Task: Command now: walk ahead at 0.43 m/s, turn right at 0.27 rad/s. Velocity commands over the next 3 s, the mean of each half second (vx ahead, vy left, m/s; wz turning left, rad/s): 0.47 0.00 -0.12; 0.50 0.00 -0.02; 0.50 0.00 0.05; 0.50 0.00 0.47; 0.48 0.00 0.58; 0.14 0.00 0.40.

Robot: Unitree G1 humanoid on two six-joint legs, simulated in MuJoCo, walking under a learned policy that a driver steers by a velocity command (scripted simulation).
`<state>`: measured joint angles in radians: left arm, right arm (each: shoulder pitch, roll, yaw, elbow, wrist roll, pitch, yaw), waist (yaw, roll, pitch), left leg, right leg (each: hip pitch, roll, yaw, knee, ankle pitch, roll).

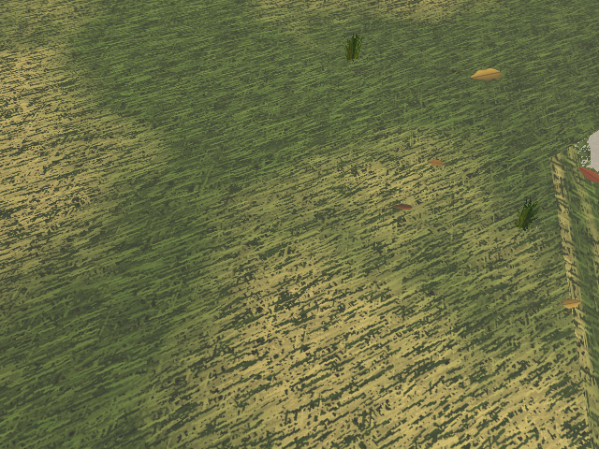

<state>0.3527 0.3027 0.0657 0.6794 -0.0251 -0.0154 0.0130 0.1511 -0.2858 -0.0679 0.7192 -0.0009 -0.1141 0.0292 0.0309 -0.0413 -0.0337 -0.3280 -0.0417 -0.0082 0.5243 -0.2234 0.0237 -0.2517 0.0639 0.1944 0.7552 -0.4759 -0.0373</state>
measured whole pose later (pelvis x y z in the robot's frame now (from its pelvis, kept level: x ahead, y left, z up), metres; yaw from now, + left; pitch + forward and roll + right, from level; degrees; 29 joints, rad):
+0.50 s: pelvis +0.25 -0.06 -0.01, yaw -2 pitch +2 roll +0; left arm 0.09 0.27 0.04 0.63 -0.01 -0.08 -0.03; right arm 0.40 -0.30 -0.04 0.85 0.03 -0.07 0.00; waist -0.06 0.01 0.04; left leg -0.24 0.02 -0.06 1.05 -0.46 0.01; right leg -0.44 0.03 -0.03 0.56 -0.16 -0.05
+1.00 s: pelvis +0.53 -0.02 -0.01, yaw -2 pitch +2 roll -1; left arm 0.39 0.30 0.05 0.86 -0.01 -0.05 0.00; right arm 0.05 -0.28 -0.03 0.69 0.00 -0.09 0.04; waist 0.06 0.00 0.05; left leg -0.48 0.00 0.04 0.57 -0.13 0.05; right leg -0.13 0.02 0.04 0.83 -0.51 -0.02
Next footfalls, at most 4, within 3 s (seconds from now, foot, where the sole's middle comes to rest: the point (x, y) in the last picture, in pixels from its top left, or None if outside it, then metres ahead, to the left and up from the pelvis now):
0.42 right None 0.36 -0.15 -0.77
0.94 left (284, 384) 0.68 0.07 -0.77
1.48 right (381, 289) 0.96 -0.18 -0.77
2.00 left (278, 220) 1.20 0.12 -0.77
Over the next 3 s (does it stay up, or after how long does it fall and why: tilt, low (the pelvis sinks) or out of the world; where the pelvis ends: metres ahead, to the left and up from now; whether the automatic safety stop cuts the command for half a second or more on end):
stays up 1.43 0.14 0.00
